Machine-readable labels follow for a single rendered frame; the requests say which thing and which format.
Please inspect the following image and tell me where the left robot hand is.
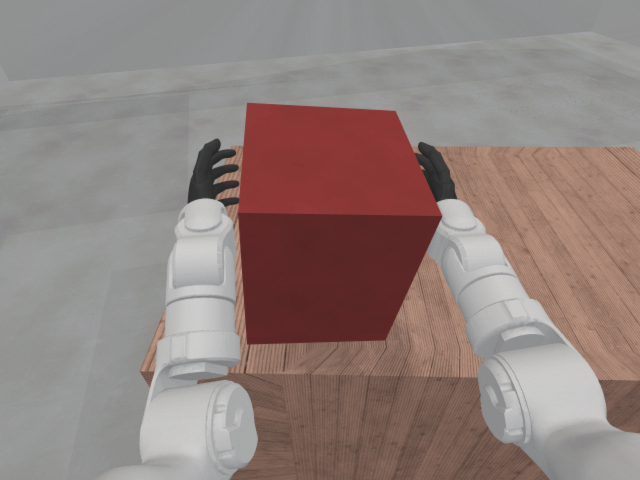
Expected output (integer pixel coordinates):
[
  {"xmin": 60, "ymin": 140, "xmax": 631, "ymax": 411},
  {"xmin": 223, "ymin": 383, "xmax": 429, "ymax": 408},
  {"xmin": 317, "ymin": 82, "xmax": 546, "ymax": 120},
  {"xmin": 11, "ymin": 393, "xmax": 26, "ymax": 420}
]
[{"xmin": 188, "ymin": 139, "xmax": 239, "ymax": 207}]

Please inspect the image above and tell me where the robot left upper arm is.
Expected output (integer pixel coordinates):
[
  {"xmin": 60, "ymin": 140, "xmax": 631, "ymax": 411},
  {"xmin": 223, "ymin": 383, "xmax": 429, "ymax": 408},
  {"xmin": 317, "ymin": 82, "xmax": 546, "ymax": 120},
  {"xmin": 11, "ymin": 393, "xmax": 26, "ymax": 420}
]
[{"xmin": 92, "ymin": 380, "xmax": 258, "ymax": 480}]

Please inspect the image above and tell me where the robot right upper arm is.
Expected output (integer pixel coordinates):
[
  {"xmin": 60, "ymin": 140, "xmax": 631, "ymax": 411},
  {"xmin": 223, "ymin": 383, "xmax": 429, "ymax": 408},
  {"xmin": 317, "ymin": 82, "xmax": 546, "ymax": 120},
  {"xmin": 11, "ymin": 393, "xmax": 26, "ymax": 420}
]
[{"xmin": 478, "ymin": 343, "xmax": 640, "ymax": 480}]

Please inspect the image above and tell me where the pedestal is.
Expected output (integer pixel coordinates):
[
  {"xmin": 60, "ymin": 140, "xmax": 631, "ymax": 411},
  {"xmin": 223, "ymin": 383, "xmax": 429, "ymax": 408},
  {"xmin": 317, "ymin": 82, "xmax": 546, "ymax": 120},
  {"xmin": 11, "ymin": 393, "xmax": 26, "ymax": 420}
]
[{"xmin": 140, "ymin": 146, "xmax": 640, "ymax": 480}]

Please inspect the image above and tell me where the right robot hand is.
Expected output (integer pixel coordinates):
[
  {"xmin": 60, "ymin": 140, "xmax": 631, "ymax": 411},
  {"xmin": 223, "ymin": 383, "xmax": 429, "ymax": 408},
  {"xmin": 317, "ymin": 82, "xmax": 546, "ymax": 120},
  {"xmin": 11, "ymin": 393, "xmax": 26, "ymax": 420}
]
[{"xmin": 415, "ymin": 142, "xmax": 458, "ymax": 203}]

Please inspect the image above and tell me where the carton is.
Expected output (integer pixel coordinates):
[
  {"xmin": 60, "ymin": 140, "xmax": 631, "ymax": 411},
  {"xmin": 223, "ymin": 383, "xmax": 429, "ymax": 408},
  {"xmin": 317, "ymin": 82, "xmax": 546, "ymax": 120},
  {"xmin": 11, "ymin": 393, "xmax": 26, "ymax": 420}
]
[{"xmin": 238, "ymin": 103, "xmax": 442, "ymax": 345}]

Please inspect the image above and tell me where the left robot forearm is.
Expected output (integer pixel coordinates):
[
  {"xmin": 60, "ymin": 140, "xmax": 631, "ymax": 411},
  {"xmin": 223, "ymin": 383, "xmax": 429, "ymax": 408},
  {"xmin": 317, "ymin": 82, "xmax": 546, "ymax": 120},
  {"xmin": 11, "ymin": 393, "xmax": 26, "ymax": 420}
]
[{"xmin": 140, "ymin": 198, "xmax": 241, "ymax": 459}]

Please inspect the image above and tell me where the right robot forearm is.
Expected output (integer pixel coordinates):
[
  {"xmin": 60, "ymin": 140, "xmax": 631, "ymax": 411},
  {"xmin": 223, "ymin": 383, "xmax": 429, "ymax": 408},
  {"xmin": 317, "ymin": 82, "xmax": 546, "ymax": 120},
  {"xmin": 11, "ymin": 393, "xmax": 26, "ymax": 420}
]
[{"xmin": 427, "ymin": 199, "xmax": 607, "ymax": 416}]

